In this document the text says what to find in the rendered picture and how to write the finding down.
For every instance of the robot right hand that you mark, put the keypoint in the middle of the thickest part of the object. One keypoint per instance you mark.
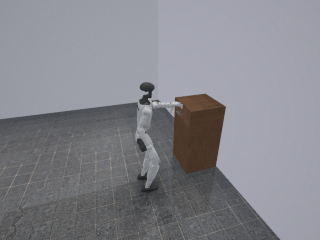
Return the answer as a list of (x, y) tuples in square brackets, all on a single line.
[(152, 155)]

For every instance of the robot left hand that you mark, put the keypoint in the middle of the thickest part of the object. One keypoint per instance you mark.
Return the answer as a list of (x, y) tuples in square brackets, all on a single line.
[(176, 104)]

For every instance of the cabinet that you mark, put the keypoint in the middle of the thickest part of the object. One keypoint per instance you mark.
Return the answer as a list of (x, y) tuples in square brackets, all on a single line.
[(196, 147)]

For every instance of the right robot upper arm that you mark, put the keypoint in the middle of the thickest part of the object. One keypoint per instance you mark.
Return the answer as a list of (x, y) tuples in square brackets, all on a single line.
[(146, 112)]

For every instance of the drawer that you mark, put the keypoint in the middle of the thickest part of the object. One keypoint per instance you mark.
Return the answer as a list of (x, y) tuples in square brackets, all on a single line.
[(186, 114)]

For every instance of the robot left forearm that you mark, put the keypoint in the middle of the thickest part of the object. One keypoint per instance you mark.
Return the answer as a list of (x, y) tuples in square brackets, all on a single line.
[(164, 105)]

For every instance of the robot right shin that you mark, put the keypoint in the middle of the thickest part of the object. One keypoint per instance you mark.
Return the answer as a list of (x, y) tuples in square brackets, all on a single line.
[(151, 174)]

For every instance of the humanoid robot head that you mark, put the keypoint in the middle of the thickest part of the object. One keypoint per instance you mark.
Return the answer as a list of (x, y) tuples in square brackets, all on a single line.
[(147, 87)]

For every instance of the left robot upper arm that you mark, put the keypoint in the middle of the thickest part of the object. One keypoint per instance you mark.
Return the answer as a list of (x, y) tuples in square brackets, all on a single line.
[(153, 104)]

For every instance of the robot right forearm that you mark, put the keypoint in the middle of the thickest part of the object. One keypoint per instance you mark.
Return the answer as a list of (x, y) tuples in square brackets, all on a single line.
[(145, 139)]

